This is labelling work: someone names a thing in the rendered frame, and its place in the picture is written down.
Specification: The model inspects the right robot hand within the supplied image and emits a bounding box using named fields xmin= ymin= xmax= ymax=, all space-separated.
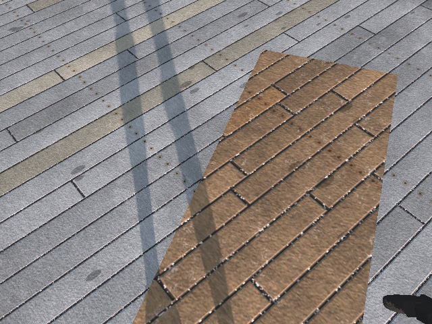
xmin=383 ymin=294 xmax=432 ymax=324

